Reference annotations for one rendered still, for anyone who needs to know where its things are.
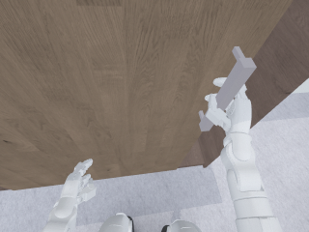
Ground left robot thigh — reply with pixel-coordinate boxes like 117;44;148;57
98;215;132;232

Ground left robot hand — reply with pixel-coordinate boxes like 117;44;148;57
60;159;97;205

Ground handle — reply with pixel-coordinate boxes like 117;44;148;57
199;46;257;131

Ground wardrobe door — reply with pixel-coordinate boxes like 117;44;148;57
0;0;294;190

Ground right robot hand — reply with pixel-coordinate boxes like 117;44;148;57
205;77;252;136

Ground robot left forearm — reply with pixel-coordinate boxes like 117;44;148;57
41;196;78;232

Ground robot thigh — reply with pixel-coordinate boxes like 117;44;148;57
98;215;132;232
166;219;203;232

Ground right robot thigh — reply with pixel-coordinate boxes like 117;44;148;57
166;219;203;232

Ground robot right forearm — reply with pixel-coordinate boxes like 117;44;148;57
220;131;283;232

